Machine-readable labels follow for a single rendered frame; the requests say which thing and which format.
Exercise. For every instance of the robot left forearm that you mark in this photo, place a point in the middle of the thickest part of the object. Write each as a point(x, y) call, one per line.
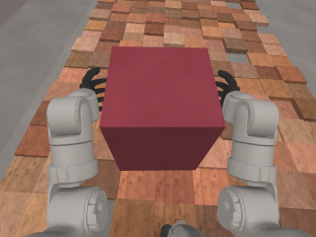
point(70, 135)

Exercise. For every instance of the left robot upper arm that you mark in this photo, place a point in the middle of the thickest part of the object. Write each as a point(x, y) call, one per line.
point(76, 212)

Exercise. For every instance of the robot right hand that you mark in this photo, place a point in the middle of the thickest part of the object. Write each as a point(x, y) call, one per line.
point(226, 88)

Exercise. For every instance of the robot left hand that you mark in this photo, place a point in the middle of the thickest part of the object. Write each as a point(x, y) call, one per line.
point(88, 83)

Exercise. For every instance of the carton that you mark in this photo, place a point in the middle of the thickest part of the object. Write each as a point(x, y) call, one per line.
point(161, 109)

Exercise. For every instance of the right robot upper arm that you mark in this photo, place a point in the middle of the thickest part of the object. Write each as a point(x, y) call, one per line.
point(249, 211)

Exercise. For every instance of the robot right forearm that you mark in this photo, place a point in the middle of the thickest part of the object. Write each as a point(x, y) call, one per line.
point(254, 138)

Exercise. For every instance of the robot right thigh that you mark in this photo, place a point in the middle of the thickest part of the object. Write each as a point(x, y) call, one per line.
point(184, 230)

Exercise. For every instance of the robot right shin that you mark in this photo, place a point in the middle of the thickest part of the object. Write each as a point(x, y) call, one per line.
point(177, 223)

